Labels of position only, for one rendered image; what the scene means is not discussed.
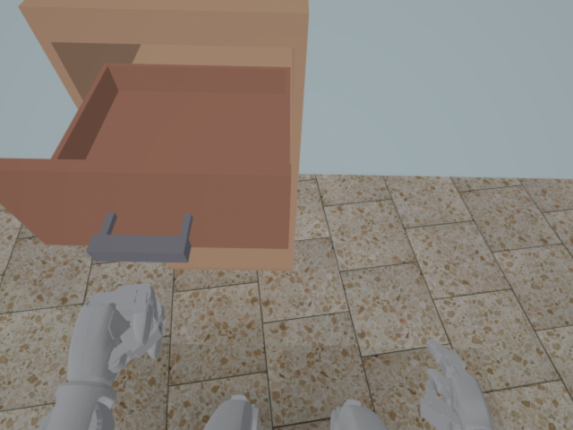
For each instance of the cabinet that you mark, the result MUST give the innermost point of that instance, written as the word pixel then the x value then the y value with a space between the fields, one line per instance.
pixel 79 36

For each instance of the robot left hand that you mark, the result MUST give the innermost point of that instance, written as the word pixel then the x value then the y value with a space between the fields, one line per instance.
pixel 130 314

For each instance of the robot left forearm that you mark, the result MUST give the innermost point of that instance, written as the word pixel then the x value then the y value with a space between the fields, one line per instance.
pixel 81 405

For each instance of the drawer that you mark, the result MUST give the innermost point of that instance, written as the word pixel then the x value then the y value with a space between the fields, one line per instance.
pixel 152 142

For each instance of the robot thigh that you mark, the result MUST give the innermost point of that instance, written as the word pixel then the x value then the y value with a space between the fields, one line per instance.
pixel 354 417
pixel 234 415

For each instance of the handle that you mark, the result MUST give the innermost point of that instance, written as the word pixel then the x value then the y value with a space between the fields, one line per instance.
pixel 132 248

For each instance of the right robot thigh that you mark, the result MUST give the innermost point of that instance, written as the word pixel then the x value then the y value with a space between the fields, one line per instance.
pixel 354 417

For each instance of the left robot thigh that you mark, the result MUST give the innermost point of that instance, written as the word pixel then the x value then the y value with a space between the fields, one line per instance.
pixel 234 415

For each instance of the robot right hand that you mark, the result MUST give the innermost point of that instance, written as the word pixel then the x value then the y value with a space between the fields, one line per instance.
pixel 462 405

